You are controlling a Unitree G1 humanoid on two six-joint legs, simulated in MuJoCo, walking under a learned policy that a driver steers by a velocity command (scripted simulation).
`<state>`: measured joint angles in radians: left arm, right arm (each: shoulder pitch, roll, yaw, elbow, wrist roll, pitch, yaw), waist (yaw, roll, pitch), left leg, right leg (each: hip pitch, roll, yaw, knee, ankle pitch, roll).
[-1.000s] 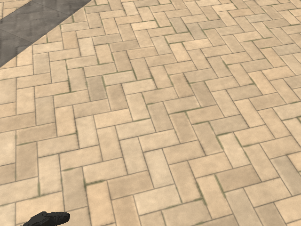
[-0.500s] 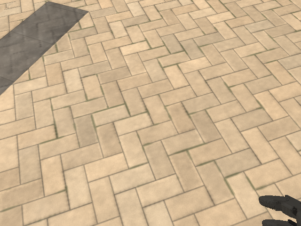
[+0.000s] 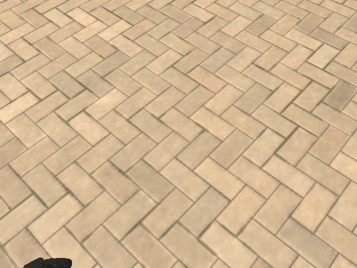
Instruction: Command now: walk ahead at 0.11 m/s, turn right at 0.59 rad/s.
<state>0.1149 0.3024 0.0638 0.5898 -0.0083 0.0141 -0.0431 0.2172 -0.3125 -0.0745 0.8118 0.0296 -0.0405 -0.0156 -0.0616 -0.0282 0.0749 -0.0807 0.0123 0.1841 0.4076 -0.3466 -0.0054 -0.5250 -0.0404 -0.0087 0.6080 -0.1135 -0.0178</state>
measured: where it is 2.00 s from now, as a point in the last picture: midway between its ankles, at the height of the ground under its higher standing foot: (249, 216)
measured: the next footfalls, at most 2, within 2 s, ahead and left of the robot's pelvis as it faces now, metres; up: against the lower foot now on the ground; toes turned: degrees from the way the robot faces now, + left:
right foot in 0.02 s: +0.16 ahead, -0.10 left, +0.00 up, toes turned -2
left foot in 0.44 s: +0.17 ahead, +0.13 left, +0.00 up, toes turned -21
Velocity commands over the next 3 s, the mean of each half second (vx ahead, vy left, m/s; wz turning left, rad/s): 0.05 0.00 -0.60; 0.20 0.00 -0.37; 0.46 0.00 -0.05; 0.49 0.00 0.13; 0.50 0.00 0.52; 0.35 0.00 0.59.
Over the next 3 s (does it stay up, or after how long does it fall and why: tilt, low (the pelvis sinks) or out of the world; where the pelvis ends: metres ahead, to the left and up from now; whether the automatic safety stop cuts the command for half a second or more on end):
stays up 1.11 -0.40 0.00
